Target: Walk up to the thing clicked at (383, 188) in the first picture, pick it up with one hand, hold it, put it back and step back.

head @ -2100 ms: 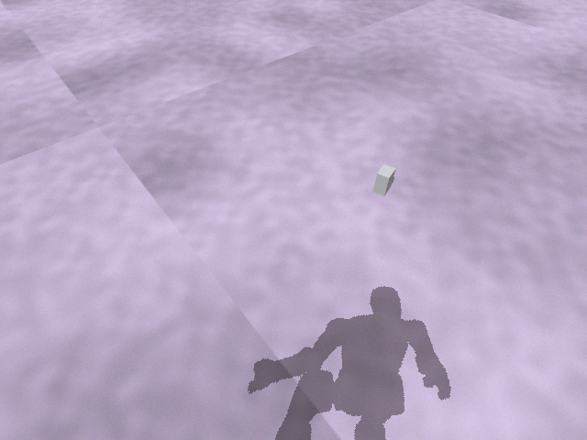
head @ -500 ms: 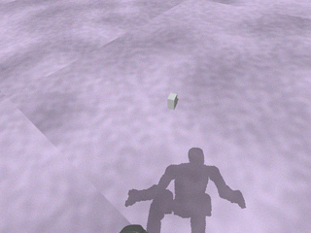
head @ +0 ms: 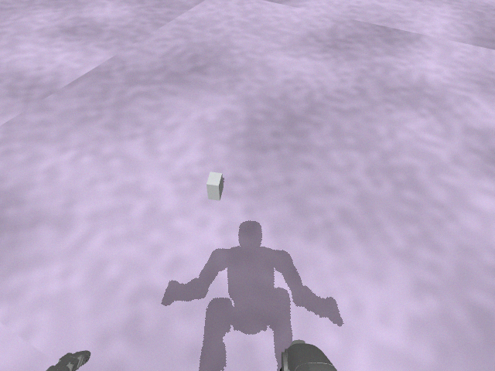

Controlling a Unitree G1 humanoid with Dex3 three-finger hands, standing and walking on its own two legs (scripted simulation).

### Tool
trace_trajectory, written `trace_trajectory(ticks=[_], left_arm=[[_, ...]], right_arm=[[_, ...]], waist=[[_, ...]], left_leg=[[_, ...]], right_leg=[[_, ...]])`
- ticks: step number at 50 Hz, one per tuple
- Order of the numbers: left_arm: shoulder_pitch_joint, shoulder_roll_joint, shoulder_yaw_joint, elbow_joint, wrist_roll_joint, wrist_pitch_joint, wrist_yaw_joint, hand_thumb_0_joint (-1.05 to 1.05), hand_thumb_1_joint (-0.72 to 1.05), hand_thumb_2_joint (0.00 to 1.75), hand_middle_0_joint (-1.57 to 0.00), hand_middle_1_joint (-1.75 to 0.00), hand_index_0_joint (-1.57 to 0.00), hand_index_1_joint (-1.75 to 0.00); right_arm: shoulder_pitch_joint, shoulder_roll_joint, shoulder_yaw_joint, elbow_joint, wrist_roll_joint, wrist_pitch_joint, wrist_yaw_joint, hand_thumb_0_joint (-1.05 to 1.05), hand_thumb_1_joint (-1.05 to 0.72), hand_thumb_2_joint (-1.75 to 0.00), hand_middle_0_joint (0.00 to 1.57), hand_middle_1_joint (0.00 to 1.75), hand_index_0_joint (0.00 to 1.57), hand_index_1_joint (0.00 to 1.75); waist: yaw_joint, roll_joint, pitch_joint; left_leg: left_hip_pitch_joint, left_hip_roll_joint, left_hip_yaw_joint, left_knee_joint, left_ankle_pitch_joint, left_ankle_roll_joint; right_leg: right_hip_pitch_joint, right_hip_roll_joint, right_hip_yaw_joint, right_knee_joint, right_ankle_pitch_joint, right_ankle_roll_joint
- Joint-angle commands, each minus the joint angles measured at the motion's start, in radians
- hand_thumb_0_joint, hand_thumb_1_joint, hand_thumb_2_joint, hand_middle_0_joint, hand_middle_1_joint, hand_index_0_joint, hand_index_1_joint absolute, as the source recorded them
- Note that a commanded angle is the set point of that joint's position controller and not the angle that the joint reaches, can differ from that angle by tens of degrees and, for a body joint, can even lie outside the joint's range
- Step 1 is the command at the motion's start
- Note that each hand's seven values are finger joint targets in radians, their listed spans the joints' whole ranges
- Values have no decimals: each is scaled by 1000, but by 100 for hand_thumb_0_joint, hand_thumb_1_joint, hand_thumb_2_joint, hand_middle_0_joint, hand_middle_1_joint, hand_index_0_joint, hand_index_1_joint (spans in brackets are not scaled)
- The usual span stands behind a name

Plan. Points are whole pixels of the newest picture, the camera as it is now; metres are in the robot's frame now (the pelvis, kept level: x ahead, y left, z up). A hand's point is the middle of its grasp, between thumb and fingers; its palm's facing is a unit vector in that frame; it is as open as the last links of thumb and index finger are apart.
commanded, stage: walk up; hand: left
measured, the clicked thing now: (215, 186) +1.02 +0.15 -0.71
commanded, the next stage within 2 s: none
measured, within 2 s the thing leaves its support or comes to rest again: neither
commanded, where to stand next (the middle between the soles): +0.68 -0.01 m, yaw -2 degrees
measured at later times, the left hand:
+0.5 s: hand (122, 308) +0.25 +0.25 -0.13, palm faces -0.04 -0.92 -0.39, open 7.4 cm
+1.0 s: hand (146, 206) +0.49 +0.26 -0.13, palm faces -0.10 -0.90 -0.42, open 7.4 cm
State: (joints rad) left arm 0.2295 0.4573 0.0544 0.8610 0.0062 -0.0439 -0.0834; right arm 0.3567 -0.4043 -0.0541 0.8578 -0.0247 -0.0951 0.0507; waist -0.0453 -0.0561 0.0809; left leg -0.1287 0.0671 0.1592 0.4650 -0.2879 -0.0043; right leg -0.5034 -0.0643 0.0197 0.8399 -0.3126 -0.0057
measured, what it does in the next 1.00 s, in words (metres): walks ahead: right foot, then left foot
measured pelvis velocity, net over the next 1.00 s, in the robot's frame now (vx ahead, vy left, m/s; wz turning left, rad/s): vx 0.40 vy -0.03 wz -0.05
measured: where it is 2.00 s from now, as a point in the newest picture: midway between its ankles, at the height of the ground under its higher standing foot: (244, 262)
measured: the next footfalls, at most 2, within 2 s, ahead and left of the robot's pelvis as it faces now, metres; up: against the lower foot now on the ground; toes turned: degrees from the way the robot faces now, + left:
right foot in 0.12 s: +0.22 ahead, -0.14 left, +0.00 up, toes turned -4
left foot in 0.58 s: +0.40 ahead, +0.12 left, +0.00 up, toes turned +3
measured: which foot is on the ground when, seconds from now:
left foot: down 0.00-0.14, up 0.16-0.56, down 0.58-1.00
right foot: up 0.00-0.10, down 0.12-0.60, up 0.62-0.96, down 0.98-1.00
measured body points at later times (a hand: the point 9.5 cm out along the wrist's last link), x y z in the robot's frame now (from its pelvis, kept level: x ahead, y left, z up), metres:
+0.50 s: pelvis +0.21 -0.02 +0.00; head +0.23 -0.03 +0.45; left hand +0.25 +0.30 -0.10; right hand +0.30 -0.35 -0.12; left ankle +0.34 +0.13 -0.71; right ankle +0.18 -0.14 -0.74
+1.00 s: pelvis +0.40 -0.03 -0.02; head +0.41 -0.05 +0.43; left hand +0.50 +0.30 -0.11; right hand +0.41 -0.35 -0.14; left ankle +0.36 +0.12 -0.74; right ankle +0.49 -0.15 -0.74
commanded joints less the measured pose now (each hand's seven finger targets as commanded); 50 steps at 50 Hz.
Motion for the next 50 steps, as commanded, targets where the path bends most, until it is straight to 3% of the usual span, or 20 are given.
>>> trace_trajectory(ticks=[1,3,6,7,8,9,14,19,23,26,28,29,30,31,33,36,40,48,49,50], left_arm=[[-53,126,47,-86,-1,-26,-8,0,90,90,-20,-30,-20,-30],[-45,128,52,-69,-1,-25,-7,0,90,90,-20,-30,-20,-30],[161,207,90,-10,2,-41,16,0,90,90,-20,-30,-20,-30],[254,298,119,-9,9,-49,34,0,90,90,-20,-30,-20,-30],[236,354,118,-29,-7,-52,39,0,90,90,-20,-30,-20,-30],[161,327,109,-51,-22,-49,42,0,90,90,-20,-30,-20,-30],[69,214,73,-72,-21,-65,56,0,90,90,-20,-30,-20,-30],[77,233,83,-102,1,-78,54,0,90,90,-20,-30,-20,-30],[118,239,77,-91,1,-77,50,0,90,90,-20,-30,-20,-30],[81,246,70,-98,-2,-70,53,0,90,90,-20,-30,-20,-30],[112,192,44,-100,1,-67,55,0,90,90,-20,-30,-20,-30],[145,121,21,-111,-10,-66,57,0,90,90,-20,-30,-20,-30],[166,126,24,-101,-16,-58,65,0,90,90,-20,-30,-20,-30],[114,215,38,-82,1,-52,78,0,90,90,-20,-30,-20,-30],[150,204,38,-44,-14,-49,67,0,90,90,-20,-30,-20,-30],[198,182,43,-2,-10,-39,44,0,90,90,-20,-30,-20,-30],[85,162,49,-33,7,-34,27,0,90,90,-20,-30,-20,-30],[156,176,77,9,11,-59,37,0,90,90,-20,-30,-20,-30],[233,214,94,22,13,-68,51,0,90,90,-20,-30,-20,-30],[272,315,112,1,17,-81,65,0,90,90,-20,-30,-20,-30]], right_arm=[[-33,-295,-84,-86,14,-21,-15,0,-90,-90,20,30,20,30],[-45,-292,-83,-94,16,-10,-16,0,-90,-90,20,30,20,30],[-24,-220,-51,-104,12,-1,-18,0,-90,-90,20,30,20,30],[15,-150,-25,-125,15,0,-17,0,-90,-90,20,30,20,30],[15,-211,-40,-116,24,9,-24,0,-90,-90,20,30,20,30],[-24,-270,-55,-92,19,18,-32,0,-90,-90,20,30,20,30],[42,-219,-50,-28,19,31,-10,0,-90,-90,20,30,20,30],[-77,-202,-59,-70,3,34,19,0,-90,-90,20,30,20,30],[-167,-179,-63,-97,0,18,28,0,-90,-90,20,30,20,30],[-119,-183,-71,-79,3,6,28,0,-90,-90,20,30,20,30],[25,-237,-93,-34,-1,-4,12,0,-90,-90,20,30,20,30],[138,-314,-118,-24,-19,-10,0,0,-90,-90,20,30,20,30],[130,-375,-128,-54,-2,-11,-7,0,-90,-90,20,30,20,30],[91,-371,-130,-57,30,-3,-4,0,-90,-90,20,30,20,30],[-8,-294,-94,-81,33,-1,-13,0,-90,-90,20,30,20,30],[-61,-263,-76,-90,28,-6,-11,0,-90,-90,20,30,20,30],[-33,-287,-82,-99,20,-5,-6,0,-90,-90,20,30,20,30],[-77,-232,-54,-127,21,21,2,0,-90,-90,20,30,20,30],[-56,-181,-36,-131,21,21,1,0,-90,-90,20,30,20,30],[-24,-120,-12,-150,23,23,0,0,-90,-90,20,30,20,30]], waist=[[14,220,-24],[26,191,-38],[150,-50,-159],[177,-274,-218],[165,-241,-205],[137,-80,-138],[50,-76,-38],[76,-73,-16],[97,-69,-3],[47,-36,-37],[-31,94,-114],[-73,310,-197],[-57,345,-164],[-49,201,-113],[13,143,-28],[42,232,-31],[15,226,12],[105,87,-64],[152,-76,-102],[149,-260,-115]], left_leg=[[-31,195,-125,-170,195,183],[-71,192,-114,-125,132,171],[-219,105,-27,323,198,109],[-415,-6,-21,616,-110,68],[-532,-55,-117,722,-248,42],[-523,12,-200,789,-215,42],[-412,53,-196,619,-29,26],[-392,69,-156,349,27,-1],[-327,37,-121,196,107,9],[-145,3,-89,105,126,32],[124,-37,-98,44,42,69],[259,160,-384,-67,-121,134],[300,373,-793,-225,-225,236],[170,391,-785,-208,-230,286],[30,272,-522,-211,-128,220],[-62,187,-322,-218,-38,199],[-105,217,-311,-245,-85,251],[-277,112,-177,51,-108,149],[-376,43,-115,299,-84,111],[-572,-86,-78,588,-238,46]], right_leg=[[80,5,-63,-195,147,-19],[178,32,-94,-224,177,-26],[563,51,-45,-323,69,-64],[705,-166,324,-427,-95,-130],[671,-340,711,-579,-133,-244],[566,-345,669,-568,-127,-281],[320,-166,228,-536,239,-215],[257,-175,168,-583,9,-235],[254,-163,136,-548,54,-206],[204,-173,109,-460,103,-181],[115,-89,27,-170,264,-130],[-4,1,-47,151,184,-73],[-223,129,-57,282,-202,-43],[-201,49,58,366,-217,-51],[-136,4,93,312,-88,-46],[-30,-29,14,161,-19,-20],[-17,-50,-30,-22,-8,4],[419,48,-92,-304,102,-25],[544,-38,67,-415,-64,-61],[617,-317,552,-593,-230,-161]])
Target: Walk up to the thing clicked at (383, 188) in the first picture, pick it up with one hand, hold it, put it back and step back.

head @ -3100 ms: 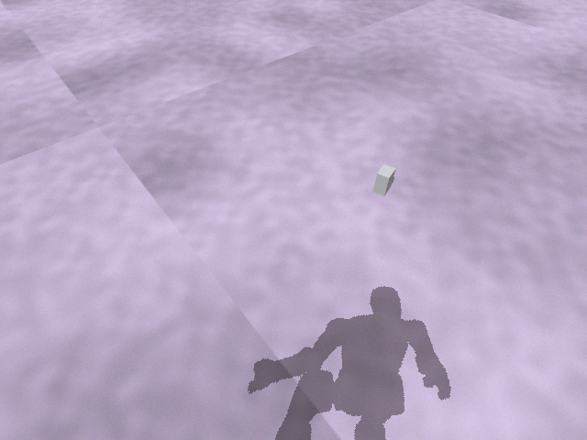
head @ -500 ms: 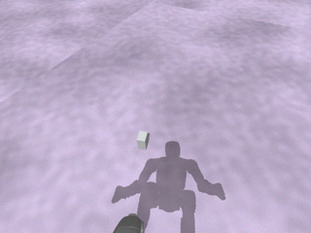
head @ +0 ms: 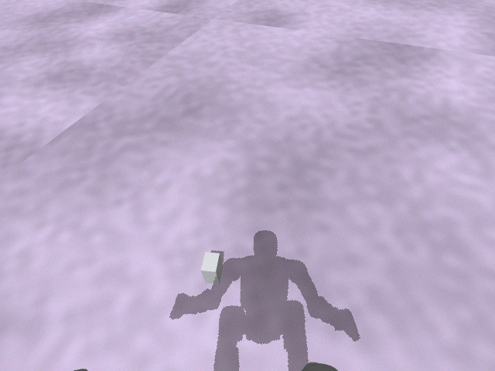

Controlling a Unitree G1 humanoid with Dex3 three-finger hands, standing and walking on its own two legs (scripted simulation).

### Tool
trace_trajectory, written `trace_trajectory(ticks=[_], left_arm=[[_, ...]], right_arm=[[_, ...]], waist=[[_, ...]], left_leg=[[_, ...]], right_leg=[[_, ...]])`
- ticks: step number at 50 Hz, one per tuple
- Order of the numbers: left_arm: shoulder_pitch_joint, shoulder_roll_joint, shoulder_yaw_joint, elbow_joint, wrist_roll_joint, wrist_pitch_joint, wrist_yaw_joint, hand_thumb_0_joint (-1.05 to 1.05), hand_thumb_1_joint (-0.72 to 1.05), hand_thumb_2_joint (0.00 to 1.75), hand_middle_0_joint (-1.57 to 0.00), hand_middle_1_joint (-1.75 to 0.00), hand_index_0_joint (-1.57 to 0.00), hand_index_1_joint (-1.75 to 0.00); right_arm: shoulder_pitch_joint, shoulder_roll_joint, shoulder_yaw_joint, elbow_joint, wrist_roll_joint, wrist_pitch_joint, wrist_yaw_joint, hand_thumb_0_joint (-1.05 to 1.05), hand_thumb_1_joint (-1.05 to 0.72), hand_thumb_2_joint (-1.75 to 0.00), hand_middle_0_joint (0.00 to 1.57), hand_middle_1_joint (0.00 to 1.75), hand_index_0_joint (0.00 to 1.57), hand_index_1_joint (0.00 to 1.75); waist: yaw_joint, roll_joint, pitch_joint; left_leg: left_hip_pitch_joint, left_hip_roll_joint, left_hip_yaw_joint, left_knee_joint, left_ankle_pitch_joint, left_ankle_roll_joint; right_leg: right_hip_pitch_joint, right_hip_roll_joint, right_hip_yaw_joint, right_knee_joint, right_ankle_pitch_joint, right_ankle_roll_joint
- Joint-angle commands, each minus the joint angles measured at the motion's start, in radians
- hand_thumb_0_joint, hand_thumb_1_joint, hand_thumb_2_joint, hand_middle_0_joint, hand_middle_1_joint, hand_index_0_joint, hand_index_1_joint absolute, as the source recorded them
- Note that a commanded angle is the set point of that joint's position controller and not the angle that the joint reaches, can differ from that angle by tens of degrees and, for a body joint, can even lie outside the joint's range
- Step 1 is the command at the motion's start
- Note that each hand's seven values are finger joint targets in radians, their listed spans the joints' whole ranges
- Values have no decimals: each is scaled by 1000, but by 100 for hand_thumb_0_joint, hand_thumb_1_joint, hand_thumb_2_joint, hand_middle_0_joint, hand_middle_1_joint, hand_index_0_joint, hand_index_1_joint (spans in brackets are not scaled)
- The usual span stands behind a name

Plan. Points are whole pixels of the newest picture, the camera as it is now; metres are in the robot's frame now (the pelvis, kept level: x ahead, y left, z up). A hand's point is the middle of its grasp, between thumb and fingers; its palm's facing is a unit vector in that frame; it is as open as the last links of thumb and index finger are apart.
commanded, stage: walk up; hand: left
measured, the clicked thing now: (212, 268) +0.61 +0.21 -0.69
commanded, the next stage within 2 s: stand in 1.86 s
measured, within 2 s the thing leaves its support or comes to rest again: neither
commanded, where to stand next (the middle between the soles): +0.28 +0.03 m, yaw +1 degrees
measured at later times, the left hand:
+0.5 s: hand (85, 362) +0.17 +0.33 -0.15, palm faces -0.01 -0.92 -0.39, open 7.4 cm
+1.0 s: hand (122, 291) +0.29 +0.30 -0.14, palm faces -0.03 -0.93 -0.36, open 7.4 cm
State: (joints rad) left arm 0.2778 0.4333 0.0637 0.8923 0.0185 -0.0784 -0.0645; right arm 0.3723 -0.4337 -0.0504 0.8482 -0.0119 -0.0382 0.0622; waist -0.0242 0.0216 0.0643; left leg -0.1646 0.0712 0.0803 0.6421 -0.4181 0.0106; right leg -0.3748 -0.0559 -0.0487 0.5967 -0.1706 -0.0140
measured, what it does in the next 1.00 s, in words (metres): walks ahead: left foot, then right foot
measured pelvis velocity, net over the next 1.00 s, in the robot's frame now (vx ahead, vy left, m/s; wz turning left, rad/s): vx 0.20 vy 0.04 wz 0.01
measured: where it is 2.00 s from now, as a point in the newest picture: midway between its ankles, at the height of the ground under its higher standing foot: outside the picture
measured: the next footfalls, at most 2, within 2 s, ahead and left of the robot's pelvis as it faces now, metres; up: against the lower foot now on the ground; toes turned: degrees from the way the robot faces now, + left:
left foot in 0.42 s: +0.25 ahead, +0.17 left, +0.00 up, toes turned +5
right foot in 0.74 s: +0.28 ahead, -0.09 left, +0.00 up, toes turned +0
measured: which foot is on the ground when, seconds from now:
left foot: down 0.00-0.00, up 0.02-0.40, down 0.42-1.00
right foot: down 0.00-0.44, up 0.46-0.72, down 0.74-1.00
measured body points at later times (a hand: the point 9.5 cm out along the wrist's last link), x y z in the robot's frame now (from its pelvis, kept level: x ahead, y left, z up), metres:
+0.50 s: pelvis +0.15 +0.05 +0.00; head +0.17 +0.06 +0.45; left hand +0.17 +0.38 -0.12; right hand +0.26 -0.27 -0.10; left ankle +0.22 +0.17 -0.72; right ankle +0.11 -0.11 -0.68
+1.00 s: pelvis +0.20 +0.04 +0.01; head +0.22 +0.03 +0.46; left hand +0.30 +0.34 -0.11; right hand +0.29 -0.25 -0.13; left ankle +0.22 +0.17 -0.72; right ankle +0.25 -0.08 -0.72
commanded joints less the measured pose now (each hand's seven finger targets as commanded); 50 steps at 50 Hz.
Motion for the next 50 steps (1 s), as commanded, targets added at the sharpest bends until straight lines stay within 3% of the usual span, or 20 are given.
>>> trace_trajectory(ticks=[1,3,7,12,16,19,20,21,22,23,25,27,33,36,37,38,39,41,43,50], left_arm=[[194,357,97,-38,-9,-41,45,0,90,90,-20,-30,-20,-30],[110,301,82,-67,-24,-40,51,0,90,90,-20,-30,-20,-30],[49,255,63,-90,-15,-39,52,0,90,90,-20,-30,-20,-30],[78,267,71,-102,-11,-42,49,0,90,90,-20,-30,-20,-30],[53,284,65,-116,-8,-37,48,0,90,90,-20,-30,-20,-30],[4,253,45,-123,-7,-26,51,0,90,90,-20,-30,-20,-30],[37,188,11,-114,-8,-18,58,0,90,90,-20,-30,-20,-30],[86,113,-10,-129,-19,-18,57,0,90,90,-20,-30,-20,-30],[112,158,5,-109,-23,-7,73,0,90,90,-20,-30,-20,-30],[67,217,14,-79,-16,3,83,0,90,90,-20,-30,-20,-30],[98,200,14,-54,-33,11,82,0,90,90,-20,-30,-20,-30],[131,189,13,-17,-34,18,76,0,90,90,-20,-30,-20,-30],[55,139,12,11,-26,35,84,0,90,90,-20,-30,-20,-30],[26,184,27,30,-10,27,87,0,90,90,-20,-30,-20,-30],[-7,225,33,18,-2,20,89,0,90,90,-20,-30,-20,-30],[-85,269,29,4,-13,19,84,0,90,90,-20,-30,-20,-30],[-147,258,19,-1,-14,23,82,0,90,90,-20,-30,-20,-30],[-180,210,-1,15,-15,31,81,0,90,90,-20,-30,-20,-30],[-170,166,-12,41,-20,41,76,0,90,90,-20,-30,-20,-30],[-241,151,-21,116,-25,39,70,0,90,90,-20,-30,-20,-30]], right_arm=[[-79,-201,-46,-117,1,-23,-28,0,-90,-90,20,30,20,30],[-60,-209,-52,-76,18,-21,-30,0,-90,-90,20,30,20,30],[1,-188,-57,-24,6,-10,-8,0,-90,-90,20,30,20,30],[-110,-166,-66,-61,-9,-4,15,0,-90,-90,20,30,20,30],[-149,-171,-75,-64,-9,-15,23,0,-90,-90,20,30,20,30],[-28,-180,-85,-20,-14,-28,10,0,-90,-90,20,30,20,30],[9,-190,-85,8,-12,-31,-13,0,-90,-90,20,30,20,30],[62,-283,-109,-2,-20,-36,-26,0,-90,-90,20,30,20,30],[50,-346,-115,-32,0,-35,-30,0,-90,-90,20,30,20,30],[36,-324,-115,-22,16,-30,-31,0,-90,-90,20,30,20,30],[-55,-250,-81,-50,15,-28,-46,0,-90,-90,20,30,20,30],[-111,-232,-69,-51,11,-29,-52,0,-90,-90,20,30,20,30],[-167,-209,-41,-52,12,-12,-65,0,-90,-90,20,30,20,30],[-210,-165,-21,-50,32,8,-65,0,-90,-90,20,30,20,30],[-198,-123,-8,-45,38,11,-65,0,-90,-90,20,30,20,30],[-187,-120,-10,-23,40,21,-70,0,-90,-90,20,30,20,30],[-179,-143,-21,18,33,29,-76,0,-90,-90,20,30,20,30],[-167,-154,-20,61,32,20,-71,0,-90,-90,20,30,20,30],[-227,-182,-19,81,27,9,-66,0,-90,-90,20,30,20,30],[-302,-151,16,179,16,3,-59,0,-90,-90,20,30,20,30]], waist=[[131,-209,-64],[93,-100,-15],[42,-189,-10],[73,-177,16],[56,-153,25],[-37,-74,-26],[-49,46,-70],[-51,295,-119],[-43,279,-104],[-37,147,-61],[15,100,-38],[37,168,-42],[33,158,-110],[63,48,-125],[47,-75,-133],[16,-145,-114],[3,-148,-81],[-14,-134,-88],[19,-103,-84],[25,-39,-96]], left_leg=[[-553,-54,-111,487,-152,33],[-538,-6,-183,500,-46,32],[-392,16,-116,323,58,5],[-360,29,-66,132,154,-7],[-247,22,-46,32,168,-7],[2,-31,0,-63,182,17],[108,-29,-48,-150,162,37],[177,210,-390,-269,211,104],[179,353,-643,-348,280,224],[75,355,-603,-317,343,274],[28,251,-351,-265,484,224],[-59,186,-220,-241,533,189],[-96,203,-171,-100,763,197],[-217,139,-142,1,445,100],[-244,80,-97,75,288,48],[-166,-24,-61,133,45,15],[-71,-24,-65,134,-48,20],[-31,7,-95,-32,122,33],[-68,89,-185,-149,142,61],[-55,64,-134,-247,180,31]], right_leg=[[412,-413,742,-352,-356,-270],[344,-335,519,-321,-185,-258],[190,-214,236,-316,-67,-207],[153,-209,190,-342,-213,-204],[75,-217,166,-314,-291,-195],[-28,-180,96,-118,-161,-143],[-53,-130,29,102,35,-103],[-155,-12,-52,399,-58,-23],[-261,73,-7,467,-385,-17],[-234,25,79,557,-409,-22],[-190,-6,108,516,-335,-30],[-110,-24,75,417,-251,-24],[66,13,14,147,-138,-4],[229,1,62,-48,92,-40],[217,-128,240,-105,159,-83],[59,-265,404,-169,144,-189],[-41,-276,401,-166,124,-220],[-34,-168,259,-108,119,-117],[13,-71,165,-73,-3,-40],[139,-91,182,-175,26,-36]])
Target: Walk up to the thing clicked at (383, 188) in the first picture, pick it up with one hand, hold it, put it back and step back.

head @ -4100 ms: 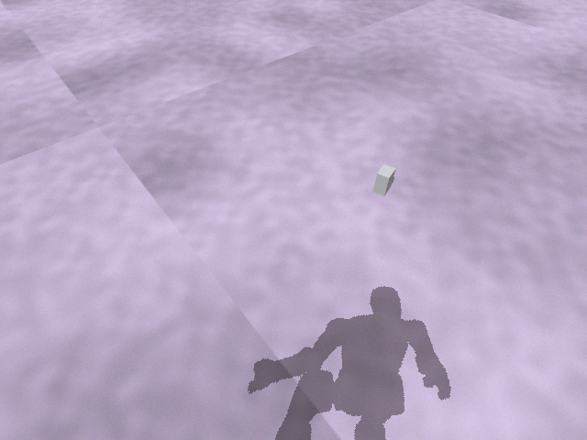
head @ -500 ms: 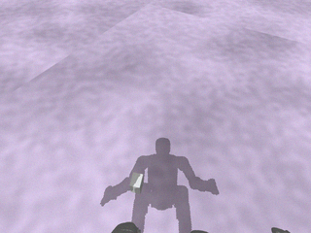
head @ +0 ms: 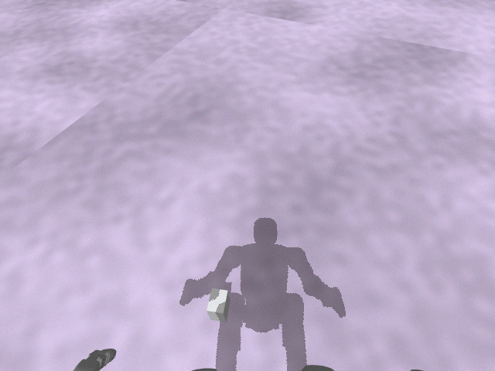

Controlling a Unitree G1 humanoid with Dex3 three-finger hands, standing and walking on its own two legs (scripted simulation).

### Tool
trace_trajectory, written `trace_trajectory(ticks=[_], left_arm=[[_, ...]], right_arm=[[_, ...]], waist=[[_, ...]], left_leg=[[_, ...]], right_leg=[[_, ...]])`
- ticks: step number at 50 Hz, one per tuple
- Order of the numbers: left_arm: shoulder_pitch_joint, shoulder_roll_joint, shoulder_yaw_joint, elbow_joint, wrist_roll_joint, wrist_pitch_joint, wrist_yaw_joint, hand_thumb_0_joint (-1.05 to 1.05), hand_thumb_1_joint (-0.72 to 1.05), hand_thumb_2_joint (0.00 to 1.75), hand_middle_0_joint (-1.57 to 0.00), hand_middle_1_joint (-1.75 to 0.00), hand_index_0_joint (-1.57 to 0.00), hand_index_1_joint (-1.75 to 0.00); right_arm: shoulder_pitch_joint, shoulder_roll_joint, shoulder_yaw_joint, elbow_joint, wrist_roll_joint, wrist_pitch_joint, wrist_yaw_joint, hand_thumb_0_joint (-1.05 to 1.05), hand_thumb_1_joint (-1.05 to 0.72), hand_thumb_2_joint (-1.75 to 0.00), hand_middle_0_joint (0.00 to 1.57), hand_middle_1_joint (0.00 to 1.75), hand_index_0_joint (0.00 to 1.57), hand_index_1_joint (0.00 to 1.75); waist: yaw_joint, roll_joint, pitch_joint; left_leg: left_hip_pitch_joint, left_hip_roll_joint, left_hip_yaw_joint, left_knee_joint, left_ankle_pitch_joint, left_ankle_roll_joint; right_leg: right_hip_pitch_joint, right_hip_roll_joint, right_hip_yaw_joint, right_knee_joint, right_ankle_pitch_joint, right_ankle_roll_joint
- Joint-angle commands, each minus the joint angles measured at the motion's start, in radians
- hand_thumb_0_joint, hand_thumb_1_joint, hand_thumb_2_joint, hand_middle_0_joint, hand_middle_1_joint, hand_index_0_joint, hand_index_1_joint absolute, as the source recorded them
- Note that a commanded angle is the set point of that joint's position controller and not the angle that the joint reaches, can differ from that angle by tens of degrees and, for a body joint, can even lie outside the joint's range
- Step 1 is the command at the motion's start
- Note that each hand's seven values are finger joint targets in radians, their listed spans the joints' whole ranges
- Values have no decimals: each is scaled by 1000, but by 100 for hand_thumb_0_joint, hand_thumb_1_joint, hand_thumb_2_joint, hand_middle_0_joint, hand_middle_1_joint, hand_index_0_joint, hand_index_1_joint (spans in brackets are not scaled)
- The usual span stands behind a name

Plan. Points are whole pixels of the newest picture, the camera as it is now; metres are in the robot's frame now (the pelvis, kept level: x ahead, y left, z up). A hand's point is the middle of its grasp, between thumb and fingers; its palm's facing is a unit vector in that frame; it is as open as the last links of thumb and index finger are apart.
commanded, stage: walk up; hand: left
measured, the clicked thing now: (219, 305) +0.41 +0.16 -0.70
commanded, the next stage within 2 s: stand in 0.86 s
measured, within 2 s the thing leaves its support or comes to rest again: neither
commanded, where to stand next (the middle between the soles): +0.08 -0.01 m, yaw +0 degrees
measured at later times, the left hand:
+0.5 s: hand out of the picture +0.09 +0.25 -0.14, palm faces -0.01 -0.95 -0.32, open 7.4 cm
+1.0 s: hand out of the picture +0.10 +0.26 -0.14, palm faces -0.01 -0.94 -0.33, open 7.4 cm
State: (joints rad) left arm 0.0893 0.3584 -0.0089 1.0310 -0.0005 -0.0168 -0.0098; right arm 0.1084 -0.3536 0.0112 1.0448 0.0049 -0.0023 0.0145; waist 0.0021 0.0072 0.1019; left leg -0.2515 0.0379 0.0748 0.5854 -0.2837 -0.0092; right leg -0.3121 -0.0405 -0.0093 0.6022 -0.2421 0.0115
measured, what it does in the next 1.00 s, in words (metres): stands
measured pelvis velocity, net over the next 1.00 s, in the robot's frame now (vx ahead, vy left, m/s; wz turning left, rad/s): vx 0.02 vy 0.00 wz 0.01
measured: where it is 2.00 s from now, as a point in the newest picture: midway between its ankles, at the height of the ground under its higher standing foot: outside the picture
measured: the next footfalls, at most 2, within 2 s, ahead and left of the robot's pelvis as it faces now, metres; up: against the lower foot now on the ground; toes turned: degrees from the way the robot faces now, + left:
none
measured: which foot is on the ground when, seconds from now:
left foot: down 0.00-1.00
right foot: down 0.00-1.00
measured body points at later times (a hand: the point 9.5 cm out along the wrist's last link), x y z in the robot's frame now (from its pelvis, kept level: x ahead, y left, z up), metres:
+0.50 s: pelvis +0.01 +0.00 +0.02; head +0.02 +0.00 +0.47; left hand +0.09 +0.30 -0.12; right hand +0.09 -0.30 -0.11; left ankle +0.02 +0.13 -0.73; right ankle +0.05 -0.13 -0.73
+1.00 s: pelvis +0.02 +0.00 +0.02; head +0.03 +0.00 +0.47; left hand +0.10 +0.30 -0.11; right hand +0.11 -0.29 -0.11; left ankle +0.02 +0.13 -0.73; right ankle +0.05 -0.13 -0.73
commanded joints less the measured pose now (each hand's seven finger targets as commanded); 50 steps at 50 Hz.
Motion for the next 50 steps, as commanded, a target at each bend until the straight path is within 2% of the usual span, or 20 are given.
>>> trace_trajectory(ticks=[1,3,6,11,13,16,27,38,42,43,48,50], left_arm=[[-54,221,51,-9,-8,-21,15,0,90,90,-20,-30,-20,-30],[-57,216,48,12,-6,-20,13,0,90,90,-20,-30,-20,-30],[-91,209,48,34,-6,-17,11,0,90,90,-20,-30,-20,-30],[-99,200,47,65,-6,-12,7,0,90,90,-20,-30,-20,-30],[-106,199,49,73,-2,-12,6,0,90,90,-20,-30,-20,-30],[-100,197,48,83,-2,-11,5,0,90,90,-20,-30,-20,-30],[-89,197,52,102,4,-7,5,0,90,90,-20,-30,-20,-30],[-71,194,53,100,4,-10,9,0,90,90,-20,-30,-20,-30],[-67,190,53,95,6,-9,11,0,90,90,-20,-30,-20,-30],[-54,201,50,92,12,-10,13,0,90,90,-20,-30,-20,-30],[-49,193,47,84,12,-14,14,0,90,90,-20,-30,-20,-30],[-54,200,48,76,10,-15,14,0,90,90,-20,-30,-20,-30]], right_arm=[[-50,-232,-44,-5,0,-34,-11,0,-90,-90,20,30,20,30],[-74,-230,-40,9,-1,-37,-10,0,-90,-90,20,30,20,30],[-81,-222,-38,38,-2,-36,-10,0,-90,-90,20,30,20,30],[-100,-221,-38,68,-6,-35,-11,0,-90,-90,20,30,20,30],[-91,-227,-42,77,-7,-37,-12,0,-90,-90,20,30,20,30],[-101,-224,-43,79,-8,-37,-13,0,-90,-90,20,30,20,30],[-105,-222,-49,80,-10,-30,-12,0,-90,-90,20,30,20,30],[-94,-209,-53,70,-8,-28,-13,0,-90,-90,20,30,20,30],[-98,-212,-57,66,-9,-26,-14,0,-90,-90,20,30,20,30],[-86,-194,-53,63,-19,-27,-15,0,-90,-90,20,30,20,30],[-84,-204,-55,60,-19,-28,-15,0,-90,-90,20,30,20,30],[-77,-202,-54,56,-19,-31,-14,0,-90,-90,20,30,20,30]], waist=[[6,-14,-132],[14,-13,-146],[6,-24,-141],[12,-6,-131],[2,0,-158],[6,3,-159],[2,-8,-111],[1,-18,-144],[-1,-10,-139],[-5,-9,-161],[-4,-8,-122],[-7,-11,-125]], left_leg=[[33,101,-133,-210,55,50],[48,107,-129,-232,83,50],[71,104,-117,-267,88,38],[93,108,-116,-312,71,32],[107,113,-116,-317,101,32],[128,113,-107,-324,117,30],[123,111,-114,-345,40,31],[162,110,-107,-333,155,26],[151,112,-108,-337,150,29],[158,115,-120,-350,133,19],[121,110,-123,-350,109,19],[135,111,-122,-349,136,17]], right_leg=[[94,-100,132,-188,102,-57],[131,-95,117,-208,145,-48],[148,-101,122,-259,141,-44],[155,-96,112,-305,116,-34],[186,-97,102,-302,151,-35],[186,-100,100,-308,181,-31],[141,-91,101,-345,82,-23],[165,-100,94,-329,196,-15],[177,-99,85,-331,188,-15],[179,-98,84,-330,140,-18],[174,-101,87,-342,132,-17],[173,-101,87,-334,133,-21]])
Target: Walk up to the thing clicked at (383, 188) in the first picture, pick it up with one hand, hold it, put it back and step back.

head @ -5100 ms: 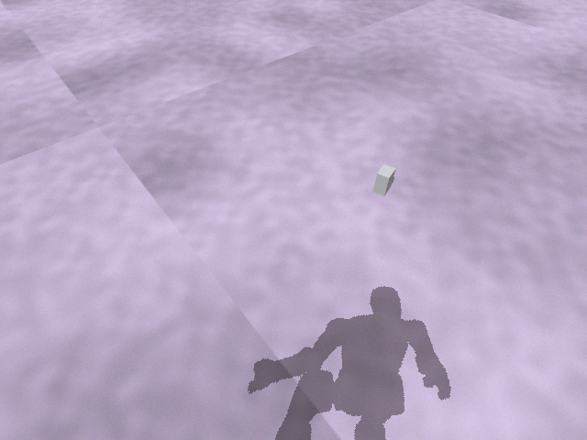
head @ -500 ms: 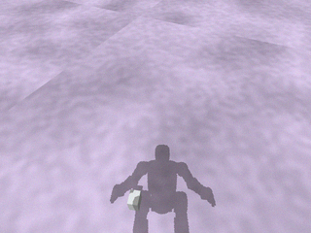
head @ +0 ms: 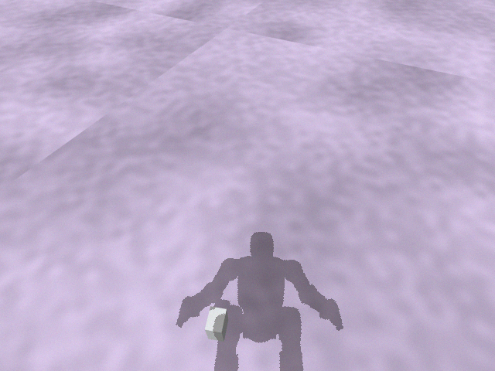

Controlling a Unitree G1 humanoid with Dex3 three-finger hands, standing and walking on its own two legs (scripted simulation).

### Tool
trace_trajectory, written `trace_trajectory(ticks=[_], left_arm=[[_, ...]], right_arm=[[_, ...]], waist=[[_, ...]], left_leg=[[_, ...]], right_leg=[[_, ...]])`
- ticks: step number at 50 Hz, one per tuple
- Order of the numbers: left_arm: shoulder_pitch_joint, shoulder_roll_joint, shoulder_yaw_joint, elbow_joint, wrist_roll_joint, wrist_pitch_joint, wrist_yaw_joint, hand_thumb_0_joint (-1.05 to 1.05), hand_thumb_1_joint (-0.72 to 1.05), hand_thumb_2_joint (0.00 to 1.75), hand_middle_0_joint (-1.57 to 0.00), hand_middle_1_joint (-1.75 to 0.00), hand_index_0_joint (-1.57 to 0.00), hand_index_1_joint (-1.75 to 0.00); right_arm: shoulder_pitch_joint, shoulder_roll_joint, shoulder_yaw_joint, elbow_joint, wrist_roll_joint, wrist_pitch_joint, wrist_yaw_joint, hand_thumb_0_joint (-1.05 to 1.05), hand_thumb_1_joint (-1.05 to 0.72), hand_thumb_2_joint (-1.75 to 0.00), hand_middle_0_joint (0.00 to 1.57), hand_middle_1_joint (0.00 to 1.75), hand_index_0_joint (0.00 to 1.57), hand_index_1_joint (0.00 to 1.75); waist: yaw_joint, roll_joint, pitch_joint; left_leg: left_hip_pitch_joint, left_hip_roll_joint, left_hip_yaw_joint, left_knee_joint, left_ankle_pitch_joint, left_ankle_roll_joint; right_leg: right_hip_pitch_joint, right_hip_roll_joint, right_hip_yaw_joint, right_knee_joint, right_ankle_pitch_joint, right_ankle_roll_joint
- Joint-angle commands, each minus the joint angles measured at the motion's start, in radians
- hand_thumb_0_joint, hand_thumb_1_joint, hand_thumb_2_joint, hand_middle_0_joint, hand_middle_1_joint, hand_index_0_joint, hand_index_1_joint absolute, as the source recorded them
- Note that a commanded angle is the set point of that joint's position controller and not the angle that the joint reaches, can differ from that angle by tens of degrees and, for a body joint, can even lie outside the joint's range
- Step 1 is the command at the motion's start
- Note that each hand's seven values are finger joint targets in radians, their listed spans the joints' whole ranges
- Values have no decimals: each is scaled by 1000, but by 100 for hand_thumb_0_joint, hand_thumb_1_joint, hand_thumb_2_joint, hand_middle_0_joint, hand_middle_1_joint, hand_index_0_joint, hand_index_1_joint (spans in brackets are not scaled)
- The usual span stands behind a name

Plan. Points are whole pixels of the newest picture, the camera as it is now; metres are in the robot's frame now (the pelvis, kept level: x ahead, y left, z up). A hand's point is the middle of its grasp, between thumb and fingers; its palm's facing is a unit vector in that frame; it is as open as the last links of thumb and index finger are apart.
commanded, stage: stand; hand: left
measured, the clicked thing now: (217, 324) +0.39 +0.15 -0.72
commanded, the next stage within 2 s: none
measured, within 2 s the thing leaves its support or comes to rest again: neither
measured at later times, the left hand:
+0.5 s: hand out of the picture +0.10 +0.25 -0.15, palm faces -0.01 -0.94 -0.33, open 7.4 cm
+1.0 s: hand out of the picture +0.09 +0.25 -0.16, palm faces -0.01 -0.94 -0.34, open 7.4 cm
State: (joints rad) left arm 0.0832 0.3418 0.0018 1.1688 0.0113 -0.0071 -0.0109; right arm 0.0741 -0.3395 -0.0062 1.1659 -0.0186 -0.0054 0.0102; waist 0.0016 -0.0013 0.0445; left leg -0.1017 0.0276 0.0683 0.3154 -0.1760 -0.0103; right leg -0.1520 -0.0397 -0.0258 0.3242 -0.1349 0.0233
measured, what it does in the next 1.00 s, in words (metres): stands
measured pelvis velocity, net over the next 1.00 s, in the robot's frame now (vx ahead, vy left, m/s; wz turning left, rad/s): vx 0.02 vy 0.00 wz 0.02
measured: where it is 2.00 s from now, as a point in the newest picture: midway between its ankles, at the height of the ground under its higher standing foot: outside the picture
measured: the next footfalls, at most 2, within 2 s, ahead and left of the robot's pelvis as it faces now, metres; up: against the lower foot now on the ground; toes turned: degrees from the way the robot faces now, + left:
none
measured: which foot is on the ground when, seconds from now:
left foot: down 0.00-1.00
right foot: down 0.00-1.00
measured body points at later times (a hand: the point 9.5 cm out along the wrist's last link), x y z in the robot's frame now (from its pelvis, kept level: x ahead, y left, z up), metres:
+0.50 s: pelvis +0.01 +0.00 +0.00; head +0.02 +0.00 +0.45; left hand +0.10 +0.30 -0.13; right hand +0.09 -0.30 -0.13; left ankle +0.00 +0.12 -0.75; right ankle +0.03 -0.13 -0.75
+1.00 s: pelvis +0.02 +0.00 +0.00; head +0.02 +0.00 +0.45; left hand +0.09 +0.30 -0.13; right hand +0.10 -0.30 -0.13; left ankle +0.00 +0.12 -0.75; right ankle +0.03 -0.13 -0.75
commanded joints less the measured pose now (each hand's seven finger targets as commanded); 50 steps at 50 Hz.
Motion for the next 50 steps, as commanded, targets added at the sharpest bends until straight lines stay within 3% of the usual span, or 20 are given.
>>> trace_trajectory(ticks=[1,4,11,16,21,38,44,50], left_arm=[[-46,214,37,-65,-3,-25,15,0,90,90,-20,-30,-20,-30],[-37,213,36,-69,-1,-28,15,0,90,90,-20,-30,-20,-30],[-41,212,36,-75,-3,-28,17,0,90,90,-20,-30,-20,-30],[-45,213,37,-80,-4,-29,18,0,90,90,-20,-30,-20,-30],[-47,223,41,-76,-5,-24,18,0,90,90,-20,-30,-20,-30],[-39,218,35,-81,-3,-26,18,0,90,90,-20,-30,-20,-30],[-37,223,35,-84,-1,-25,19,0,90,90,-20,-30,-20,-30],[-33,222,37,-81,-4,-25,19,0,90,90,-20,-30,-20,-30]], right_arm=[[-41,-217,-36,-65,4,-28,-10,0,-90,-90,20,30,20,30],[-44,-219,-38,-69,5,-31,-10,0,-90,-90,20,30,20,30],[-30,-222,-36,-70,7,-27,-12,0,-90,-90,20,30,20,30],[-37,-224,-37,-75,8,-28,-14,0,-90,-90,20,30,20,30],[-32,-218,-33,-77,8,-26,-15,0,-90,-90,20,30,20,30],[-27,-225,-32,-80,7,-25,-16,0,-90,-90,20,30,20,30],[-24,-218,-32,-83,6,-22,-15,0,-90,-90,20,30,20,30],[-16,-220,-32,-83,7,-24,-14,0,-90,-90,20,30,20,30]], waist=[[-4,12,-70],[-2,13,-89],[-7,8,-83],[-7,4,-106],[-8,5,-70],[-5,11,-85],[-8,3,-72],[-7,5,-74]], left_leg=[[-27,121,-115,-80,33,18],[-5,124,-113,-70,99,17],[-5,124,-111,-66,108,18],[26,129,-107,-52,176,19],[7,124,-109,-77,121,12],[16,127,-112,-65,139,18],[5,121,-110,-67,94,18],[13,123,-114,-70,126,18]], right_leg=[[22,-104,103,-58,41,-32],[39,-107,96,-49,98,-34],[60,-109,92,-55,129,-30],[77,-114,89,-47,191,-33],[60,-105,82,-56,123,-31],[72,-112,84,-60,138,-33],[58,-110,80,-65,103,-32],[69,-111,81,-56,131,-36]])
